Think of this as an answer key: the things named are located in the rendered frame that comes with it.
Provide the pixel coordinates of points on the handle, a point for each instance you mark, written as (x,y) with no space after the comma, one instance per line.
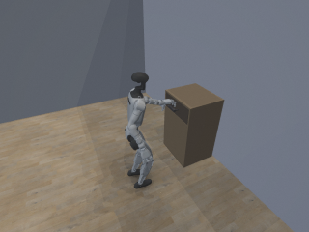
(173,109)

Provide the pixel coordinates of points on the robot foot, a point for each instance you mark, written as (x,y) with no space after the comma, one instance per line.
(145,183)
(130,173)

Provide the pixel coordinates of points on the robot left upper arm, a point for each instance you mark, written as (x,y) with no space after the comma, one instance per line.
(145,97)

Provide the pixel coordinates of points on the robot left foot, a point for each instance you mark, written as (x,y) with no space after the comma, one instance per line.
(130,173)

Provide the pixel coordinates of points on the right robot hand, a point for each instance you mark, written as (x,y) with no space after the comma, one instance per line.
(146,154)

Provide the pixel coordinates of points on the cabinet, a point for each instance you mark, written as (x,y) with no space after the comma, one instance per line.
(194,141)

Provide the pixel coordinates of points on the drawer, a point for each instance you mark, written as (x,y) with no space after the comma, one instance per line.
(182,111)

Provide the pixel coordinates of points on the left robot forearm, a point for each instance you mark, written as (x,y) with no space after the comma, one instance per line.
(156,102)

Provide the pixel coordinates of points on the robot right upper arm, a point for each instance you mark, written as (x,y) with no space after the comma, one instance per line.
(139,107)

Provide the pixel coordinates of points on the left robot hand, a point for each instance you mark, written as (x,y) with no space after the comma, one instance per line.
(168,101)

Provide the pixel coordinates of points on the right robot forearm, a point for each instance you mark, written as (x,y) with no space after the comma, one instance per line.
(137,137)

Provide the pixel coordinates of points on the robot right foot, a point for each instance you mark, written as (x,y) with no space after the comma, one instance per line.
(145,183)

